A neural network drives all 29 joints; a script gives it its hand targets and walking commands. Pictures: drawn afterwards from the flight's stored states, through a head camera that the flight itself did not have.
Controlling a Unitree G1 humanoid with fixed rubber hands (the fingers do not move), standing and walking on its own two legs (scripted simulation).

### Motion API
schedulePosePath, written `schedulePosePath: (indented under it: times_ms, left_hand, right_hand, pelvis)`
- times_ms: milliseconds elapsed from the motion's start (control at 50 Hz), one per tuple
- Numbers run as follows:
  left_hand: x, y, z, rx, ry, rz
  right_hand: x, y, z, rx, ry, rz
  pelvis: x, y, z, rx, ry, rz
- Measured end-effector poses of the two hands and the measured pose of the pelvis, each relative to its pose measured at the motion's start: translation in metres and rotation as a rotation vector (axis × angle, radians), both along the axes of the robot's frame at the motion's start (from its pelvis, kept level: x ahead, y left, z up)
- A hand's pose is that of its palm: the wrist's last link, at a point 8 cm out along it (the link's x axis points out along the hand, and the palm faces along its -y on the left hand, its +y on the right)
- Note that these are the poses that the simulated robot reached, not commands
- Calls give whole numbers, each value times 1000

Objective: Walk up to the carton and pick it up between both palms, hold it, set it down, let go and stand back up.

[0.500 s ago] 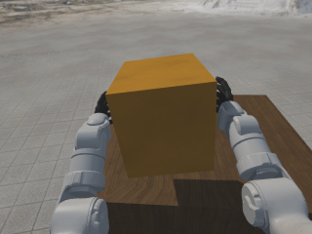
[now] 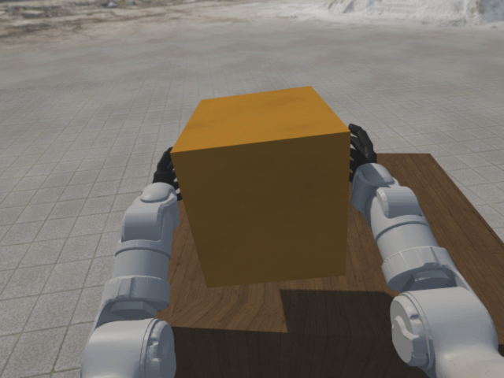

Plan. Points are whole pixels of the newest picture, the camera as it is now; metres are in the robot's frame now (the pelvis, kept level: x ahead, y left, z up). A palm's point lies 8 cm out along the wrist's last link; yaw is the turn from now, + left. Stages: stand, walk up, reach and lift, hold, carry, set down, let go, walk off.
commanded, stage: hold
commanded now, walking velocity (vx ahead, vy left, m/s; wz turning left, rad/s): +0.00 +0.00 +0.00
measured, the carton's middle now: (264, 176) +0.44 -0.01 +0.17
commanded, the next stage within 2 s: none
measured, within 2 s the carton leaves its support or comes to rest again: neither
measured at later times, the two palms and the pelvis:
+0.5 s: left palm (165, 191) +0.37 +0.15 +0.20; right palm (363, 170) +0.38 -0.16 +0.21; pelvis +0.00 +0.00 +0.00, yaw +0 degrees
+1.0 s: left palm (165, 191) +0.37 +0.15 +0.20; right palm (363, 170) +0.38 -0.16 +0.21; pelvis +0.00 +0.00 +0.00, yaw +0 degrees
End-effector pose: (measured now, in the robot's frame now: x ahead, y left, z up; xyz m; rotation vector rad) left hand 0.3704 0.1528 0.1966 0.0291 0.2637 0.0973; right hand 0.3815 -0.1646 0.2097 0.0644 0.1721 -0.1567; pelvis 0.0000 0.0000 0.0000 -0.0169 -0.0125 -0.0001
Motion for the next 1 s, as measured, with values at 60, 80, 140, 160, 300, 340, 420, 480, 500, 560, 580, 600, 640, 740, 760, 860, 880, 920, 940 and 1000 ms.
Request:
schedulePosePath:
  times_ms: [60,80,140,160,300,340,420,480,500,560,580,600,640,740,760,860,880,920,940,1000]
  left_hand:
    - [0,0,0,0,0,0]
    - [0,0,0,0,0,0]
    - [0,0,0,0,0,0]
    - [0,0,0,0,0,0]
    - [0,0,0,0,0,0]
    - [0,0,0,0,0,0]
    - [0,0,0,0,0,0]
    - [0,0,0,0,0,0]
    - [0,0,0,0,0,0]
    - [0,0,0,0,0,0]
    - [0,0,0,0,0,0]
    - [0,0,0,0,0,0]
    - [0,0,0,0,0,0]
    - [0,0,0,0,-1,0]
    - [0,0,0,0,-1,1]
    - [0,0,0,0,-1,1]
    - [0,0,0,0,-1,1]
    - [-1,0,0,0,-2,1]
    - [-1,0,0,0,-2,1]
    - [-1,0,1,0,-2,1]
  right_hand:
    - [0,0,0,0,0,0]
    - [0,0,0,0,0,0]
    - [0,0,0,0,0,0]
    - [0,0,0,0,0,0]
    - [0,0,0,0,0,0]
    - [0,0,0,0,0,0]
    - [0,0,0,0,0,0]
    - [0,0,0,0,0,0]
    - [0,0,0,0,0,0]
    - [0,0,0,0,0,0]
    - [0,0,0,0,0,0]
    - [0,0,0,0,0,0]
    - [0,0,0,0,0,0]
    - [0,0,0,0,0,0]
    - [0,0,0,0,0,0]
    - [0,0,0,0,0,0]
    - [0,0,0,0,0,0]
    - [-1,0,0,0,0,0]
    - [-1,0,0,0,0,0]
    - [-1,0,0,0,0,0]
  pelvis:
    - [0,0,0,0,0,0]
    - [0,0,0,0,0,0]
    - [0,0,0,0,0,0]
    - [0,0,0,0,0,0]
    - [0,0,0,0,0,0]
    - [0,0,0,0,0,0]
    - [0,0,0,0,0,0]
    - [0,0,0,0,0,0]
    - [0,0,0,0,0,0]
    - [0,0,0,0,0,0]
    - [0,0,0,0,0,0]
    - [0,0,0,0,0,0]
    - [0,0,0,0,0,0]
    - [0,0,0,0,0,0]
    - [0,0,0,0,0,0]
    - [0,0,0,0,0,0]
    - [0,0,0,0,-1,0]
    - [0,0,0,0,-1,0]
    - [0,0,0,0,-1,0]
    - [0,0,0,0,-1,0]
